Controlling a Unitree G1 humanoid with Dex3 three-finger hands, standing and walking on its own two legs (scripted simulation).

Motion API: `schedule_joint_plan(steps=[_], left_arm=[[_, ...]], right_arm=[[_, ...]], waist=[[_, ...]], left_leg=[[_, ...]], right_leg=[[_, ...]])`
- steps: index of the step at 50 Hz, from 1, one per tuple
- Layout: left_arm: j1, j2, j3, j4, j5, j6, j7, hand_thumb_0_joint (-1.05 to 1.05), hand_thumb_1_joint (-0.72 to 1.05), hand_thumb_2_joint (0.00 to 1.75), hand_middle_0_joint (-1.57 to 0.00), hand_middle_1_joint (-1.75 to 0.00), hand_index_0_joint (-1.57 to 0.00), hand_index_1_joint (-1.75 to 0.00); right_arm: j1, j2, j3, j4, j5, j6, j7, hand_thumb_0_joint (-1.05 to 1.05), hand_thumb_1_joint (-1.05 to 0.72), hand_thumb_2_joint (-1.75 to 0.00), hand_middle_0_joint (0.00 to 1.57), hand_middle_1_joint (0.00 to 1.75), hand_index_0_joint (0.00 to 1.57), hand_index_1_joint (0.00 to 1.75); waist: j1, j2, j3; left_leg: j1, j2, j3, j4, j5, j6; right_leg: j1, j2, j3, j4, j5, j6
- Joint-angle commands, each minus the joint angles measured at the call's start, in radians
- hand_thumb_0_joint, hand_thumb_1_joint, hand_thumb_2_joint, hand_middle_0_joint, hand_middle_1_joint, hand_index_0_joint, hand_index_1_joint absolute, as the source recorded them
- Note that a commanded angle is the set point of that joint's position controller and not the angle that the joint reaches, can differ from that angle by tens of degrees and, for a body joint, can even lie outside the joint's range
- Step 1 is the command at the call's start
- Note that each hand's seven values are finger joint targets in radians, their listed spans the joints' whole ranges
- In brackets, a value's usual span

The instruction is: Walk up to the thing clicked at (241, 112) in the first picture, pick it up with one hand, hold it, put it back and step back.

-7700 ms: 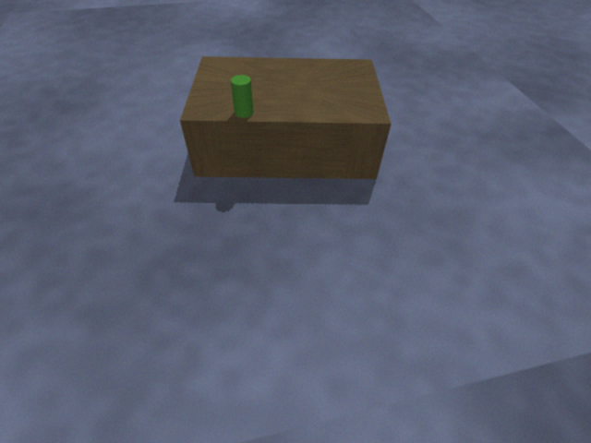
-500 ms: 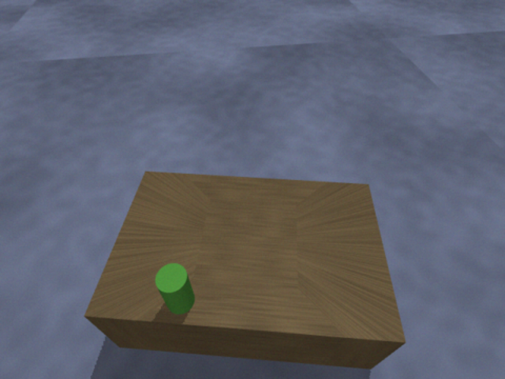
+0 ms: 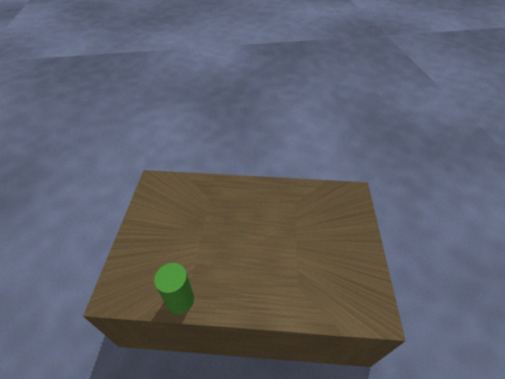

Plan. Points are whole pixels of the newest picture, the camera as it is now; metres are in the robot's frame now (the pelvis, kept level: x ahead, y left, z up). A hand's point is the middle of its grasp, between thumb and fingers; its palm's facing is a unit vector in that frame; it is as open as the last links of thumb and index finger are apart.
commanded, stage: go down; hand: left
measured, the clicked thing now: (175, 289) +0.41 +0.22 -0.37
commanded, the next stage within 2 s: none
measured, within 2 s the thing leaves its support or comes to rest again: neither
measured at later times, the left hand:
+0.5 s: hand (103, 376) +0.16 +0.27 -0.15, palm faces +0.04 -0.94 -0.33, open 16.4 cm
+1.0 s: hand out of the picture +0.15 +0.28 -0.14, palm faces +0.05 -0.94 -0.33, open 17.3 cm
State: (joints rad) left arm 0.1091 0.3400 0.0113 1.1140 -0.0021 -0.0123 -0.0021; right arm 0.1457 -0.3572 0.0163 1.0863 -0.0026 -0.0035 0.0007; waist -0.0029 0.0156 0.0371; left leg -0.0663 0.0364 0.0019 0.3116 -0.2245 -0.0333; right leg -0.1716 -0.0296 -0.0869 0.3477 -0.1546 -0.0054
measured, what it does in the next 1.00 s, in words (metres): stands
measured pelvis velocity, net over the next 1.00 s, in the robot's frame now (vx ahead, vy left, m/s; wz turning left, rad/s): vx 0.00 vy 0.04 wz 0.00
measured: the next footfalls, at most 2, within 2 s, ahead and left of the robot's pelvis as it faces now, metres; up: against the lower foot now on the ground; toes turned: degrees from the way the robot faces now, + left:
none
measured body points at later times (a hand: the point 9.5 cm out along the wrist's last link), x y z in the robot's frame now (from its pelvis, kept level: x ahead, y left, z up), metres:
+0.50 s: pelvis +0.00 +0.02 -0.02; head +0.05 +0.02 +0.43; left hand +0.16 +0.31 -0.13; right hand +0.13 -0.24 -0.12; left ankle -0.04 +0.14 -0.75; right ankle +0.02 -0.11 -0.75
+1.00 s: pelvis +0.00 +0.04 -0.05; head +0.04 +0.04 +0.40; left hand +0.15 +0.33 -0.12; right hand +0.15 -0.21 -0.13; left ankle -0.04 +0.14 -0.75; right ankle +0.02 -0.11 -0.75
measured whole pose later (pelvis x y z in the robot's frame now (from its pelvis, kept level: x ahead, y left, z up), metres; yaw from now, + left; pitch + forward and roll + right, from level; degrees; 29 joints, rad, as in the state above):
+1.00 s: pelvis +0.00 +0.04 -0.05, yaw +0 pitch +10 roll -3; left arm 0.31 0.32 0.12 0.24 0.01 0.49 -0.02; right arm 0.26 -0.24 0.02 0.60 0.02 -0.18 -0.11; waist -0.03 0.03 -0.12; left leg -0.57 0.03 -0.02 0.89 -0.50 0.01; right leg -0.61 -0.06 -0.08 0.80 -0.35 0.04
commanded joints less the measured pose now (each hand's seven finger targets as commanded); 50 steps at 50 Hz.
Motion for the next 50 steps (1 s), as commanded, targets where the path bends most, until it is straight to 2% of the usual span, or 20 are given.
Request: schedule_joint_plan(steps=[1,4,5,7,11,15,19,22,26,27,30,31,32,34,37,38,42,45,46,50], left_arm=[[-0.238,0.212,0.12,-0.122,-0.021,-0.053,0.035,0.0,0.58,0.58,0.0,-0.02,0.0,0.0],[-0.339,0.289,0.181,-0.185,0.025,-0.046,0.012,0.0,0.34,0.34,0.0,-0.02,0.0,-0.01],[-0.175,0.259,0.196,-0.118,0.038,-0.021,0.011,0.0,0.26,0.26,-0.01,-0.02,-0.02,-0.01],[-0.09,0.245,0.218,-0.169,0.056,0.027,0.002,0.0,0.13,0.16,-0.02,-0.02,-0.03,0.0],[-0.074,0.181,0.187,-0.309,0.05,0.147,-0.001,0.0,-0.09,0.11,-0.03,-0.02,-0.04,0.0],[-0.081,0.168,0.182,-0.409,0.042,0.247,0.003,0.0,-0.32,0.08,-0.05,-0.04,-0.05,-0.03],[-0.085,0.164,0.18,-0.538,0.04,0.291,0.002,0.0,-0.47,0.06,-0.06,-0.05,-0.06,-0.05],[-0.071,0.167,0.19,-0.6,0.04,0.3,0.002,0.0,-0.54,0.04,-0.07,-0.06,-0.07,-0.06],[-0.02,0.156,0.185,-0.692,0.044,0.323,0.003,0.0,-0.56,0.04,-0.07,-0.05,-0.07,-0.05],[0.0,0.197,0.217,-0.713,0.044,0.332,0.005,0.0,-0.54,0.05,-0.07,-0.05,-0.06,-0.05],[0.044,0.141,0.168,-0.773,0.04,0.363,-0.004,0.0,-0.52,0.05,-0.06,-0.05,-0.06,-0.05],[0.04,0.168,0.19,-0.785,0.036,0.374,0.001,0.0,-0.53,0.05,-0.06,-0.04,-0.06,-0.05],[0.048,0.121,0.147,-0.804,0.033,0.383,-0.005,0.0,-0.56,0.04,-0.07,-0.04,-0.07,-0.04],[0.078,0.164,0.189,-0.841,0.03,0.401,0.0,0.0,-0.52,0.05,-0.06,-0.04,-0.06,-0.04],[0.105,0.132,0.157,-0.892,0.027,0.426,-0.007,0.0,-0.53,0.04,-0.06,-0.03,-0.06,-0.03],[0.126,0.152,0.182,-0.907,0.026,0.434,-0.002,0.0,-0.52,0.05,-0.06,-0.03,-0.06,-0.03],[0.145,0.146,0.173,-0.967,0.024,0.454,-0.007,0.0,-0.52,0.06,-0.06,-0.03,-0.05,-0.04],[0.153,0.148,0.177,-0.999,0.022,0.466,-0.005,0.0,-0.53,0.04,-0.06,-0.02,-0.05,-0.03],[0.175,0.175,0.207,-1.018,0.023,0.473,0.0,0.0,-0.53,0.05,-0.06,-0.02,-0.05,-0.03],[0.202,0.174,0.212,-1.06,0.018,0.486,-0.002,0.0,-0.53,0.07,-0.06,-0.03,-0.05,-0.05]], right_arm=[[0.039,-0.096,-0.031,-0.24,0.063,-0.059,-0.054,0.0,-1.01,-0.93,0.2,0.3,0.2,0.3],[0.061,-0.089,-0.069,-0.311,0.039,-0.067,-0.061,0.0,-1.0,-0.93,0.2,0.3,0.2,0.3],[0.092,-0.076,-0.074,-0.32,0.032,-0.07,-0.062,0.0,-0.99,-0.92,0.2,0.3,0.2,0.3],[0.089,-0.077,-0.091,-0.372,0.025,-0.079,-0.057,0.0,-0.98,-0.92,0.2,0.3,0.2,0.3],[0.057,-0.06,-0.085,-0.453,0.037,-0.094,-0.063,0.0,-0.95,-0.91,0.2,0.3,0.2,0.3],[0.047,-0.047,-0.076,-0.502,0.041,-0.106,-0.066,0.0,-0.91,-0.9,0.2,0.3,0.2,0.3],[0.064,-0.04,-0.073,-0.536,0.041,-0.127,-0.068,0.0,-0.88,-0.89,0.2,0.3,0.2,0.3],[0.082,-0.049,-0.078,-0.537,0.035,-0.146,-0.071,0.0,-0.87,-0.89,0.2,0.3,0.2,0.3],[0.091,-0.039,-0.076,-0.548,0.031,-0.165,-0.082,0.0,-0.87,-0.89,0.2,0.3,0.2,0.3],[0.089,-0.047,-0.077,-0.552,0.03,-0.168,-0.085,0.0,-0.87,-0.89,0.2,0.3,0.2,0.3],[0.085,-0.042,-0.075,-0.558,0.028,-0.176,-0.093,0.0,-0.87,-0.89,0.2,0.3,0.2,0.3],[0.081,-0.037,-0.063,-0.559,0.028,-0.177,-0.096,0.0,-0.87,-0.89,0.2,0.3,0.2,0.3],[0.08,-0.043,-0.071,-0.566,0.028,-0.181,-0.096,0.0,-0.87,-0.89,0.2,0.3,0.2,0.3],[0.076,-0.037,-0.063,-0.57,0.027,-0.183,-0.1,0.0,-0.87,-0.89,0.2,0.3,0.2,0.3],[0.063,-0.04,-0.069,-0.594,0.026,-0.196,-0.106,0.0,-0.88,-0.89,0.2,0.3,0.2,0.3],[0.074,-0.032,-0.061,-0.588,0.025,-0.197,-0.108,0.0,-0.87,-0.89,0.2,0.3,0.2,0.3],[0.075,-0.048,-0.072,-0.605,0.025,-0.206,-0.113,0.0,-0.88,-0.89,0.2,0.3,0.2,0.3],[0.066,-0.039,-0.064,-0.619,0.024,-0.218,-0.12,0.0,-0.88,-0.89,0.2,0.3,0.2,0.3],[0.081,-0.024,-0.056,-0.616,0.024,-0.218,-0.124,0.0,-0.88,-0.89,0.2,0.3,0.2,0.3],[0.081,-0.023,-0.057,-0.628,0.025,-0.231,-0.139,0.0,-0.89,-0.9,0.2,0.3,0.2,0.3]], waist=[[-0.045,-0.063,0.0],[-0.015,-0.048,-0.191],[-0.002,-0.022,-0.225],[0.036,0.013,-0.273],[0.012,0.017,-0.251],[0.002,-0.028,-0.199],[-0.006,-0.011,-0.213],[-0.02,0.015,-0.248],[-0.025,0.045,-0.276],[-0.019,0.041,-0.298],[-0.026,0.054,-0.287],[-0.024,0.062,-0.26],[-0.036,0.059,-0.264],[-0.017,0.072,-0.257],[-0.027,0.051,-0.273],[-0.017,0.061,-0.286],[-0.029,0.068,-0.304],[-0.03,0.058,-0.285],[-0.016,0.069,-0.312],[-0.024,0.052,-0.31]], left_leg=[[-0.196,-0.05,0.053,0.037,-0.002,0.052],[-0.228,-0.053,0.043,0.116,0.048,0.052],[-0.247,-0.061,0.045,0.134,0.078,0.048],[-0.257,-0.066,0.043,0.14,0.119,0.04],[-0.236,-0.06,0.034,0.145,0.16,0.034],[-0.267,-0.051,0.03,0.167,0.096,0.037],[-0.287,-0.045,0.022,0.201,0.092,0.036],[-0.284,-0.035,0.016,0.245,0.172,0.026],[-0.307,-0.034,0.008,0.294,0.203,0.02],[-0.307,-0.034,0.006,0.304,0.221,0.021],[-0.328,-0.03,0.0,0.332,0.266,0.015],[-0.34,-0.027,-0.006,0.327,0.244,0.013],[-0.349,-0.02,-0.014,0.338,0.261,0.009],[-0.366,-0.022,-0.02,0.339,0.21,0.009],[-0.393,-0.018,-0.032,0.366,0.199,0.01],[-0.393,-0.018,-0.032,0.376,0.216,0.01],[-0.405,-0.001,-0.056,0.406,0.281,0.005],[-0.456,-0.006,-0.066,0.42,0.177,0.009],[-0.461,-0.015,-0.055,0.434,0.178,0.012],[-0.495,-0.028,-0.039,0.466,0.119,0.022]], right_leg=[[-0.049,0.01,0.036,-0.012,-0.042,0.005],[-0.019,-0.003,0.046,0.08,0.026,0.004],[-0.011,-0.012,0.053,0.102,0.073,0.002],[0.031,-0.005,0.051,0.114,0.102,-0.006],[0.0,0.013,0.037,0.112,0.124,-0.01],[-0.069,0.022,0.025,0.118,0.037,-0.007],[-0.109,0.026,0.024,0.156,0.031,-0.008],[-0.116,0.029,0.024,0.208,0.097,-0.011],[-0.139,0.026,0.025,0.248,0.119,-0.012],[-0.124,0.027,0.022,0.259,0.136,-0.013],[-0.149,0.027,0.019,0.283,0.167,-0.014],[-0.169,0.032,0.013,0.288,0.134,-0.014],[-0.183,0.033,0.009,0.299,0.132,-0.016],[-0.2,0.034,0.006,0.303,0.085,-0.015],[-0.218,0.032,0.003,0.327,0.077,-0.014],[-0.213,0.032,0.001,0.337,0.089,-0.014],[-0.258,0.034,-0.001,0.378,0.088,-0.014],[-0.281,0.028,0.001,0.388,0.038,-0.011],[-0.266,0.025,0.004,0.393,0.055,-0.012],[-0.289,0.022,0.005,0.405,0.028,-0.009]])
